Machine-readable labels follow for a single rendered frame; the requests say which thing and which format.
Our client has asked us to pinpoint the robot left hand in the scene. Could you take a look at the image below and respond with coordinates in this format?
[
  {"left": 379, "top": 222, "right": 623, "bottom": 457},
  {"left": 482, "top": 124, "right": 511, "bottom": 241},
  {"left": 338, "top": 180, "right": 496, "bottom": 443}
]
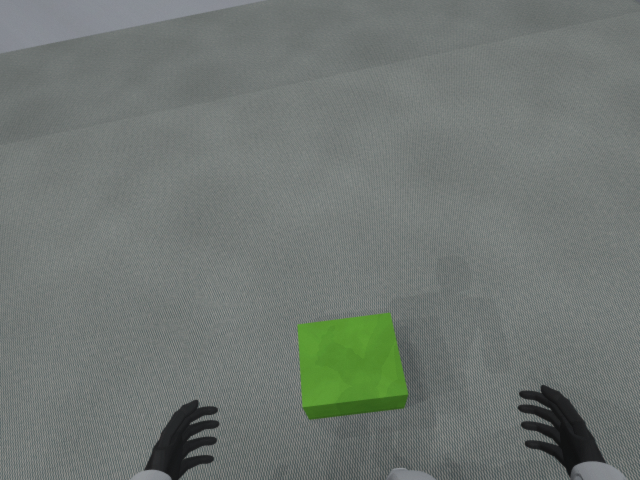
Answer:
[{"left": 144, "top": 400, "right": 219, "bottom": 480}]

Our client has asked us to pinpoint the carton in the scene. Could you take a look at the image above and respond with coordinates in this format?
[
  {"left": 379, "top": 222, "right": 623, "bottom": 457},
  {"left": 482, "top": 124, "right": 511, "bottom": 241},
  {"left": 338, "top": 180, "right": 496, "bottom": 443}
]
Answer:
[{"left": 297, "top": 313, "right": 408, "bottom": 420}]

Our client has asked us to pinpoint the robot right hand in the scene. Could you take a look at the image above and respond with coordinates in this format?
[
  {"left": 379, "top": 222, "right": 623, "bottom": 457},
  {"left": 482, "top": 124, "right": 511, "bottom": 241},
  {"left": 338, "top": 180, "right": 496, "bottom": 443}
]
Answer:
[{"left": 518, "top": 385, "right": 606, "bottom": 477}]

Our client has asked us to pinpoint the robot right shin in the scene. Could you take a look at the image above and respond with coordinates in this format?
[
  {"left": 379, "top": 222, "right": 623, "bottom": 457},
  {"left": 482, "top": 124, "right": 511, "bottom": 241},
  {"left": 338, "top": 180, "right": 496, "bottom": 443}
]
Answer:
[{"left": 386, "top": 468, "right": 407, "bottom": 479}]

